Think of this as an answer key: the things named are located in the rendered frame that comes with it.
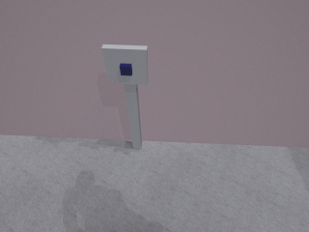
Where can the button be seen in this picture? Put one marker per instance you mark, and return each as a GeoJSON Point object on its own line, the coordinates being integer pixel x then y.
{"type": "Point", "coordinates": [126, 69]}

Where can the panel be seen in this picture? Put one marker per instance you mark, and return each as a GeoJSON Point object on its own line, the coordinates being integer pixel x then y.
{"type": "Point", "coordinates": [137, 55]}

